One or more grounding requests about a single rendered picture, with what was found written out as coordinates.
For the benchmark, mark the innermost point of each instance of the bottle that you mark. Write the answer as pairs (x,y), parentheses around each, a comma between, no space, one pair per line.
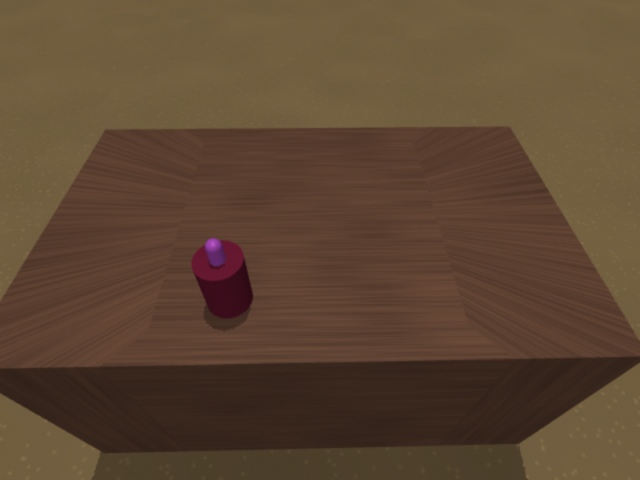
(220,269)

